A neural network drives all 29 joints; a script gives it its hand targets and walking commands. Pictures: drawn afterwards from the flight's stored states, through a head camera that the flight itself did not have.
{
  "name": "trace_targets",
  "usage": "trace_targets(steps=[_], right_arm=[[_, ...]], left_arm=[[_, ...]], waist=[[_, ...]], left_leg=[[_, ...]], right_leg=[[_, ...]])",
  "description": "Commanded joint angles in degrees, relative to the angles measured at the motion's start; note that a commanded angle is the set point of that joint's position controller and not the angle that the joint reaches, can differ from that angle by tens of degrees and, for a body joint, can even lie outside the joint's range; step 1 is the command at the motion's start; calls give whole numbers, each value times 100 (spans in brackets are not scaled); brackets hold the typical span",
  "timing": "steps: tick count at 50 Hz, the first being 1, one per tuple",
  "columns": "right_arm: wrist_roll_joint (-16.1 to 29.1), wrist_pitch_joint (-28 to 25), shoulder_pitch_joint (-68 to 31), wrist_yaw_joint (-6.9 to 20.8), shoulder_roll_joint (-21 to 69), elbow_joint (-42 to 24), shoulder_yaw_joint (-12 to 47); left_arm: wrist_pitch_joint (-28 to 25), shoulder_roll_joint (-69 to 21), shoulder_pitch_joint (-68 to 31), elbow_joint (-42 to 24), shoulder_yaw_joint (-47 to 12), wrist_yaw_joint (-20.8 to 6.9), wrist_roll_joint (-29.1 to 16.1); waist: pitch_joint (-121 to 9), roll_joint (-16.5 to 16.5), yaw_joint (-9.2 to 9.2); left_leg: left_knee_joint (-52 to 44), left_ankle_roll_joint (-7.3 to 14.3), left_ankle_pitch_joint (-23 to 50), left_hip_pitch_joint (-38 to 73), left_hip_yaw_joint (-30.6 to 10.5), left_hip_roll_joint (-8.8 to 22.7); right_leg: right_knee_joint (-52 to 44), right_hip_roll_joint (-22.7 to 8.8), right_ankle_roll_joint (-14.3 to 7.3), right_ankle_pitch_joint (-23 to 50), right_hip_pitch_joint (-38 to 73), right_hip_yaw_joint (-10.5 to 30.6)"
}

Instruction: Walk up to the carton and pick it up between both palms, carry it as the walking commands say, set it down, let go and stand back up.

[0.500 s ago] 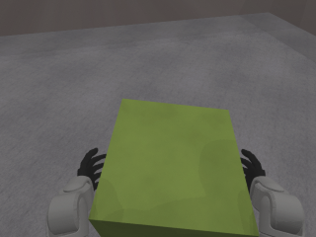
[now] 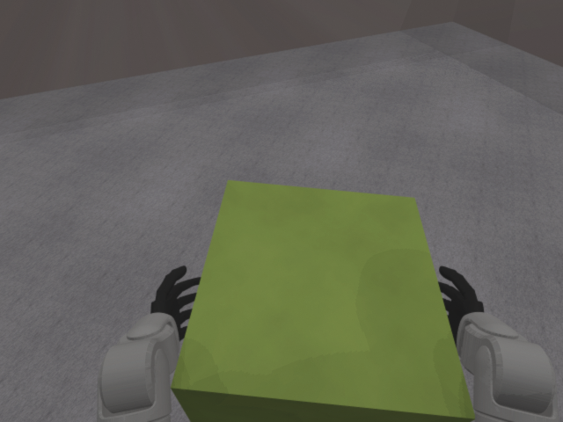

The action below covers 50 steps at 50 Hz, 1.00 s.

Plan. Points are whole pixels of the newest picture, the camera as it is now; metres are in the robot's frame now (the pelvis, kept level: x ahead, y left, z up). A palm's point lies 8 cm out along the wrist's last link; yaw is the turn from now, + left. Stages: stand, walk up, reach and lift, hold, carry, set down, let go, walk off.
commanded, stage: carry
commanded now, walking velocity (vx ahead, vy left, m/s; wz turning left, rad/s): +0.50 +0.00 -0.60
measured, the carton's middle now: (309, 315) +0.28 +0.00 +0.00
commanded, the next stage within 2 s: none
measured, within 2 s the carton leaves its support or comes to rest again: neither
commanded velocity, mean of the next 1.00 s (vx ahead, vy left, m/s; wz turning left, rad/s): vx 0.50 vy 0.00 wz -0.60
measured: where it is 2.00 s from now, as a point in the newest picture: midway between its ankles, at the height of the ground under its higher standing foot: (437, 271)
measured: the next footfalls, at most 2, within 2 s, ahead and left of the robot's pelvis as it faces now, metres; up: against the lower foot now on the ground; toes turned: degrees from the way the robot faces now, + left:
right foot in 0.36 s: +0.21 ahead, -0.15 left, +0.00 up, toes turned -19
left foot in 0.62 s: +0.41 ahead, +0.02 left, +0.00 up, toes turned -12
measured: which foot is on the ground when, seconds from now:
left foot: down 0.00-0.36, up 0.38-0.60, down 0.62-1.00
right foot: down 0.00-0.06, up 0.08-0.34, down 0.36-0.64, up 0.66-0.98, down 1.00-1.00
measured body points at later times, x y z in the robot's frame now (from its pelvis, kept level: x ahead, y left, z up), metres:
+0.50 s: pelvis +0.21 -0.06 -0.01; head +0.24 -0.05 +0.44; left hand +0.49 +0.06 +0.03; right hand +0.40 -0.32 +0.04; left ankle +0.14 +0.08 -0.67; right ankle +0.17 -0.14 -0.74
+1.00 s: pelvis +0.51 -0.18 -0.03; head +0.53 -0.17 +0.42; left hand +0.82 -0.19 +0.04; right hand +0.59 -0.49 +0.04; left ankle +0.38 +0.02 -0.72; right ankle +0.55 -0.30 -0.74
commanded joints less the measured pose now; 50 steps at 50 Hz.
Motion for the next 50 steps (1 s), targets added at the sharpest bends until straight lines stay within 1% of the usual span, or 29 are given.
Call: trace_targets(steps=[1, 2, 3, 4, 5, 6, 8, 11, 15, 16, 17, 18, 19, 20, 21, 23, 25, 27, 30, 31, 32, 33, 34, 36, 42, 43, 47, 49, 50], right_arm=[[2014, -95, -2804, 880, 4254, -1229, 4542], [2117, -114, -3002, 867, 4454, -1227, 4607], [2099, -123, -2969, 808, 4231, -1325, 4511], [1998, -115, -2240, 793, 4276, -887, 4388], [1980, -89, -2275, 844, 4412, -949, 4446], [2030, -91, -2496, 822, 4455, -1082, 4421], [1957, -167, -2306, 799, 4298, -1679, 4551], [2106, -117, -2702, 920, 4243, -1651, 4591], [2249, -47, -2737, 1005, 4189, -1365, 4669], [2271, -68, -2459, 984, 4111, -1398, 4661], [2320, -69, -2755, 1020, 4096, -1587, 4744], [2421, -38, -2800, 1069, 4107, -1687, 4868], [2435, -30, -2823, 1072, 4150, -1716, 4921], [2333, -51, -2650, 1084, 4141, -1629, 4702], [2394, -70, -2640, 1082, 4207, -1473, 4581], [2469, -146, -2570, 1064, 4551, -1393, 4639], [2362, -265, -2659, 1035, 4567, -1825, 4656], [2111, -295, -1990, 903, 4309, -1630, 4515], [1947, -354, -1993, 787, 4191, -1927, 4545], [1919, -346, -1766, 765, 3983, -1998, 4549], [1852, -345, -1478, 745, 4118, -1590, 4465], [1748, -382, -1558, 698, 3944, -1690, 4396], [1767, -345, -1546, 663, 4072, -1869, 4519], [1755, -330, -1378, 667, 4136, -1924, 4466], [2217, -191, -2229, 917, 4249, -1776, 4760], [2238, -185, -2075, 963, 4201, -1833, 4856], [2402, -107, -2037, 1080, 3996, -1725, 4838], [2496, -18, -2612, 1114, 3932, -1831, 4908], [2533, -14, -2828, 1121, 3918, -1974, 4945]], left_arm=[[60, -4106, -2661, -826, -4240, -1277, -2070], [21, -4156, -3076, -1135, -4286, -1257, -2196], [31, -4295, -2896, -965, -4329, -1247, -2194], [41, -4162, -3375, -1379, -4506, -1212, -2324], [80, -4044, -3278, -1312, -4417, -1235, -2256], [111, -4248, -3275, -1033, -4349, -1234, -2214], [31, -4371, -2797, -1119, -4346, -1252, -2196], [6, -4401, -2872, -997, -4337, -1184, -2051], [7, -4094, -2848, -932, -4210, -1059, -1884], [-8, -4179, -2470, -893, -4281, -1038, -1900], [-63, -4287, -2670, -995, -4289, -1011, -1872], [-34, -4098, -2125, -830, -4174, -950, -1702], [-3, -4080, -2143, -684, -4034, -977, -1714], [-40, -4178, -2148, -810, -4070, -1013, -1749], [-4, -4318, -2389, -924, -4181, -1034, -1887], [-97, -4440, -2720, -1461, -4391, -1039, -2052], [-164, -4601, -2867, -1851, -4667, -1030, -2129], [-164, -4584, -2291, -1568, -4704, -1106, -2170], [-180, -4227, -2563, -2130, -4837, -1146, -2319], [-183, -4127, -2197, -2087, -4857, -1123, -2273], [-135, -3720, -2643, -2364, -4825, -1149, -2341], [-66, -3826, -2657, -2102, -4846, -1220, -2437], [-48, -3773, -2494, -1955, -4687, -1263, -2392], [-85, -3942, -2155, -1735, -4683, -1259, -2347], [-103, -4220, -2311, -1229, -4288, -1143, -1881], [-94, -4049, -2380, -1377, -4272, -1090, -1812], [-41, -3965, -2319, -1261, -4259, -910, -1556], [-10, -4115, -2296, -920, -4234, -878, -1536], [54, -4073, -1819, -661, -4082, -911, -1429]], waist=[[-894, -990, -200], [-1111, -914, -269], [-1225, -52, -367], [-944, 1494, -510], [-779, 1383, -412], [-600, 1187, -401], [-663, 544, -458], [-288, 1173, -415], [-366, 1193, -318], [-899, 1557, -244], [-1247, 627, -90], [-1343, -410, 89], [-978, -1702, -20], [-1481, -1403, -54], [-1177, -608, -32], [-1007, -76, -83], [-957, -498, -107], [-830, -389, -136], [-1020, -897, -301], [-1334, -295, -375], [-1678, 1359, -487], [-1495, 2362, -411], [-1425, 1515, -375], [-996, 555, -439], [-73, 964, -405], [56, 715, -398], [-768, 1657, -259], [-1035, 861, 24], [-1028, -607, 111]], left_leg=[[-1187, -63, 415, 508, 187, -346], [-1485, 34, 508, 1405, -31, -35], [-1817, 385, -38, 2360, -882, 614], [-2471, 826, -774, 3037, -2366, 1748], [-2376, 1361, 18, 3378, -2953, 2506], [-2281, 1492, 881, 3484, -3023, 2674], [-2233, 1469, 1564, 3276, -2077, 2567], [-2163, 916, 2199, 2312, -515, 1845], [-1299, 508, 4125, 1395, 331, 1740], [-478, 377, 4831, 1408, 436, 1593], [977, 86, 4844, 1029, 879, 1159], [2663, -100, 3878, -320, 852, 734], [3678, -202, -242, -2109, 343, -119], [4084, -190, -491, -2680, -700, -54], [4101, -169, -452, -2819, -956, 158], [3232, -232, 60, -2598, -1083, 556], [1700, -292, -196, -1917, -904, 550], [632, -186, -20, -1223, -729, 268], [-1025, -104, 1558, 791, 187, -237], [-1280, 27, 1350, 2344, -338, 289], [-1839, 636, 421, 3240, -2105, 1447], [-1756, 1483, 1900, 4057, -3494, 2457], [-1508, 1724, 2716, 4111, -3527, 2769], [-1522, 1395, 3571, 3833, -2376, 2414], [-2007, 743, 3889, 2647, -300, 1893], [-1882, 601, 4572, 2277, 58, 1851], [-224, 221, 7916, 2457, 801, 1528], [1844, -63, 6267, 734, 1002, 1046], [3599, -174, 2393, -910, 750, 360]], right_leg=[[-1492, -996, -741, -1353, 451, 1582], [-1109, -685, -554, -1145, 65, 1021], [-343, -404, -270, -957, -943, 629], [1072, 140, 35, -699, -2111, -313], [1851, -176, 38, -969, -2946, -87], [2346, -184, 10, -1193, -3428, -67], [2094, -562, -12, -1103, -3195, -34], [1527, -224, -12, -386, -2113, -643], [976, 385, -293, -546, -453, -1495], [372, 358, -444, -257, 354, -1103], [-461, 164, -649, 253, 1440, -709], [-884, -502, -1077, -21, 2475, 601], [-1261, -1651, -1546, 1614, 3278, 2816], [-1056, -1961, -1839, 2575, 3630, 3425], [-1111, -1990, -1773, 2309, 3414, 3094], [-1015, -1711, -1410, 2114, 3066, 2072], [-1141, -1527, -1320, 1594, 2268, 1686], [-1075, -1453, -1268, 2425, 1971, 1488], [-374, -793, -657, 2297, 863, 532], [586, -420, -432, 2278, -232, 212], [2032, 175, -54, 1020, -1329, -363], [3244, 374, 56, -1257, -2595, -319], [3823, -160, -71, -1384, -3013, 161], [3586, -449, -36, -1150, -3166, 157], [1686, -338, -93, -151, -2106, -690], [1562, -83, -142, -163, -1737, -1133], [806, 603, -603, 21, -163, -1542], [-161, 395, -1059, 631, 1796, -765], [-764, -666, -1368, 1470, 2947, 938]])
